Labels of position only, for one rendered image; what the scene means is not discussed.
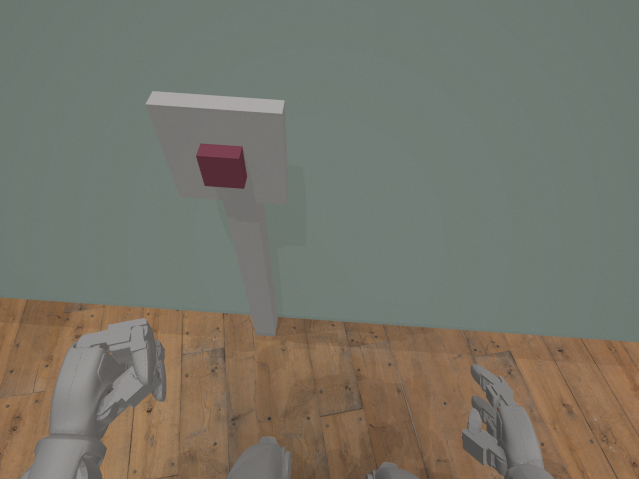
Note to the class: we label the left robot forearm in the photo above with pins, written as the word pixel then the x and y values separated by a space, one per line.
pixel 67 456

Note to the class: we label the left robot hand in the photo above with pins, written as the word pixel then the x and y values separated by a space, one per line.
pixel 81 404

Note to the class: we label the panel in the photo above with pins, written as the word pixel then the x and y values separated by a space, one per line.
pixel 184 121

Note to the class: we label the right robot hand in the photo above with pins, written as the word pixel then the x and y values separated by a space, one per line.
pixel 511 439

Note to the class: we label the button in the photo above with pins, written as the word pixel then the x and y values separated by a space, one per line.
pixel 222 165

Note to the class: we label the left robot thigh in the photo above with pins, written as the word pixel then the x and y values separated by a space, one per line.
pixel 262 461

